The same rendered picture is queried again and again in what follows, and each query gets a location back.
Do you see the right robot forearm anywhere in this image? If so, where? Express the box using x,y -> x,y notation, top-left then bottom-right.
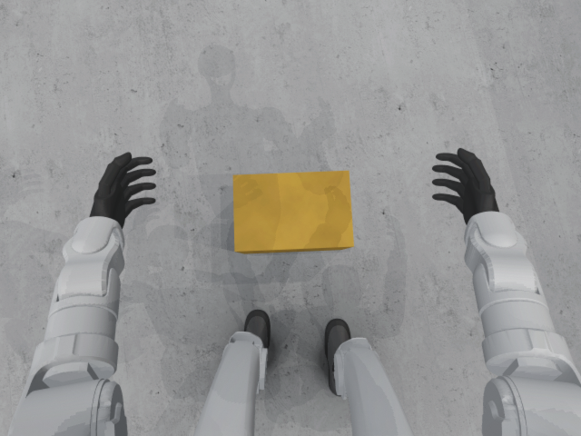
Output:
464,212 -> 581,387

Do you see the robot left upper arm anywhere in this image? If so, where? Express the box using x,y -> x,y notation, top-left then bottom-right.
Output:
13,379 -> 128,436

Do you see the robot left thigh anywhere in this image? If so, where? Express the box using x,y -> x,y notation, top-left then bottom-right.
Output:
193,341 -> 268,436

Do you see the left robot forearm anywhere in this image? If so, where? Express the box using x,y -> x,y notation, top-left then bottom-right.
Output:
7,216 -> 124,436

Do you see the right robot hand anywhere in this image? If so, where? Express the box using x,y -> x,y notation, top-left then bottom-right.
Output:
432,148 -> 499,224

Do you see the carton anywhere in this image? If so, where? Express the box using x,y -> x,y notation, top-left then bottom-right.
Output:
233,171 -> 354,254

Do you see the left robot hand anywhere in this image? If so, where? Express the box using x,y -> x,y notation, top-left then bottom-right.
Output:
90,152 -> 156,228

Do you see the robot right upper arm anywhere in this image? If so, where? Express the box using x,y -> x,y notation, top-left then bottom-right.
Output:
482,375 -> 581,436

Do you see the robot right shin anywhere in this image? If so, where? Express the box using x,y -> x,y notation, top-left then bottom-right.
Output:
334,338 -> 379,378

